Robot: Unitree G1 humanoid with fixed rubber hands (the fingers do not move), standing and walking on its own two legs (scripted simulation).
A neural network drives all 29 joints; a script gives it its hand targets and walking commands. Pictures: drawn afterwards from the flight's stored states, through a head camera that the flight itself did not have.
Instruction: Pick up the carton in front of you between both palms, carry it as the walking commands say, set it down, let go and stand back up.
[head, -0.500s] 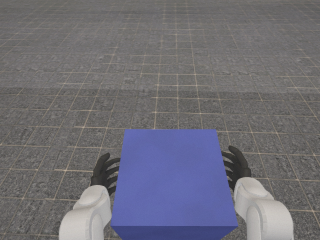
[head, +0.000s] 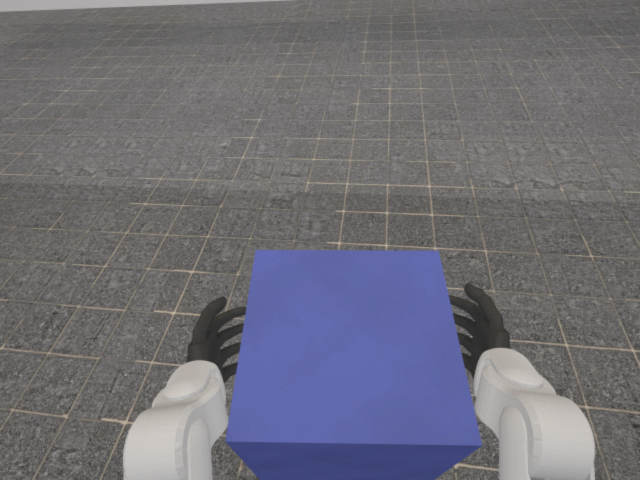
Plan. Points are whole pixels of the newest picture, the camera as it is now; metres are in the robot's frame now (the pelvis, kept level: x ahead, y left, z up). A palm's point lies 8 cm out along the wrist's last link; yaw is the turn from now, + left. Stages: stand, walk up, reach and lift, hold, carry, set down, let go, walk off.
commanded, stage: carry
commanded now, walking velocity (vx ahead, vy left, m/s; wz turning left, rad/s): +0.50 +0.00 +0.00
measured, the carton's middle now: (344, 376) +0.24 +0.00 +0.01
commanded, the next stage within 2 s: none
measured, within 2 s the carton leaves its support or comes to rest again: neither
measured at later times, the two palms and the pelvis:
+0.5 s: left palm (228, 208) +0.48 +0.17 +0.08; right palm (427, 197) +0.47 -0.13 +0.09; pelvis +0.25 +0.03 +0.01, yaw -3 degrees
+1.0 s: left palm (251, 184) +0.55 +0.14 +0.07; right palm (434, 179) +0.54 -0.16 +0.07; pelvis +0.31 +0.01 +0.01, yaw -4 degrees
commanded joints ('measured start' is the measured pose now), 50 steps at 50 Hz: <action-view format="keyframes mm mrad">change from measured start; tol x16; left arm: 1 -288 -668 -517 -134 -168 -30 -41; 38 -289 -594 -560 -140 -141 -30 -59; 50 -378 -505 -483 91 -85 -131 -139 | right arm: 1 -294 692 599 -118 185 -15 38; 37 -259 634 598 -101 174 -23 64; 50 -364 525 517 145 100 -120 141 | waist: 1 -9 -119 -220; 17 -21 -199 -116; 22 -35 196 -317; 34 -22 -96 -261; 50 -20 -37 -246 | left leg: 1 -363 69 -80 166 125 31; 16 -159 -38 135 -562 410 -30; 19 111 5 126 -733 665 -28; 21 386 287 -172 -668 1232 124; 29 183 121 13 -723 530 39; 35 137 97 51 -548 799 41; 50 115 91 74 -525 725 25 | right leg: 1 429 -323 444 -364 14 -61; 14 438 -180 42 -286 575 28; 19 304 -141 44 -60 367 111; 21 92 -16 94 181 -277 174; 23 95 -26 182 197 -448 150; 28 259 -37 158 -192 -95 135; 36 289 -106 194 -74 399 110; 50 303 -96 184 -78 355 112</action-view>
